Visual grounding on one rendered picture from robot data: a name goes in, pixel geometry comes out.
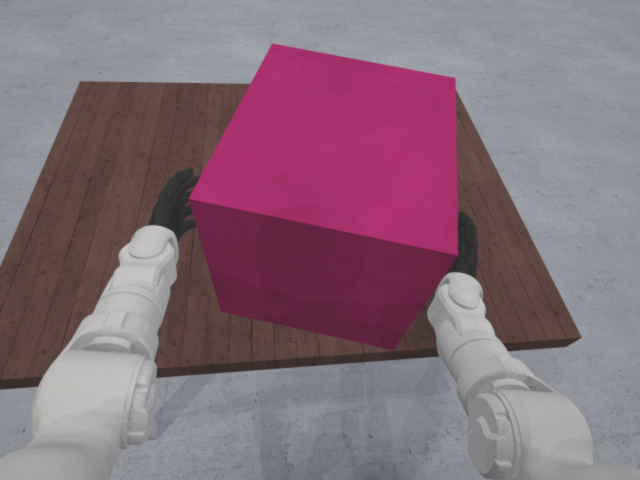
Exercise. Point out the left robot forearm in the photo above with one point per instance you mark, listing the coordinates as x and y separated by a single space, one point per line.
131 309

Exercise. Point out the right robot hand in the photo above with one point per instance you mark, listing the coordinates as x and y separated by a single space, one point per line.
466 262

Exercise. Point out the left robot upper arm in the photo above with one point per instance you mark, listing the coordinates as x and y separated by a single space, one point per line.
95 405

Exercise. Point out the right robot forearm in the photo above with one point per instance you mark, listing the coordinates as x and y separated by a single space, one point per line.
466 343

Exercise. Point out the right robot upper arm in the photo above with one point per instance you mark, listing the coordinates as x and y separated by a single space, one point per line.
532 435

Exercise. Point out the carton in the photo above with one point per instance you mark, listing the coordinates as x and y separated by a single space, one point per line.
330 202

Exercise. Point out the left robot hand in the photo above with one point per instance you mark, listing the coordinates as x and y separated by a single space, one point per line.
170 210

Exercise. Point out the table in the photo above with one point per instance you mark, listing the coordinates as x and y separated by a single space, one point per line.
117 148

